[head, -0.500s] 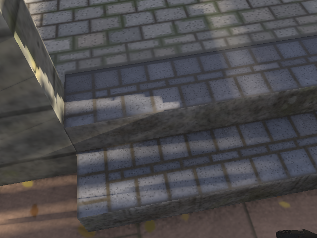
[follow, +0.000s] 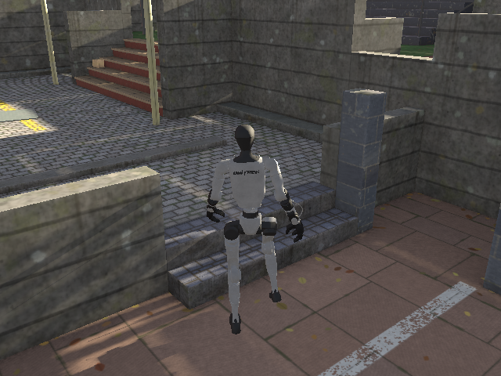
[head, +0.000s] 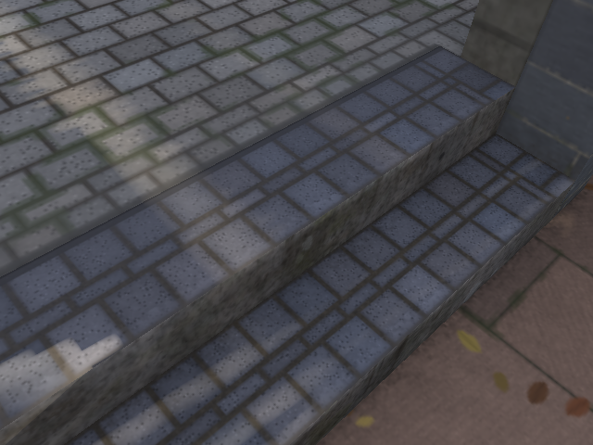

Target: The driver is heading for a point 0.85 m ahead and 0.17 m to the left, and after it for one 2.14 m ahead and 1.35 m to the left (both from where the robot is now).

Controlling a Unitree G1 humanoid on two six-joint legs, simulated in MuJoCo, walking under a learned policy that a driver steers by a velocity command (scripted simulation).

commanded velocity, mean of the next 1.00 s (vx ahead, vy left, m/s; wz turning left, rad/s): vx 0.96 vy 0.00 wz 0.31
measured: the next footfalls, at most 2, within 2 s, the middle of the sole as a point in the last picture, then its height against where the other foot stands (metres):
right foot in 0.20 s outside the picture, level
left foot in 0.66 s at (265, 395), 0.17 m higher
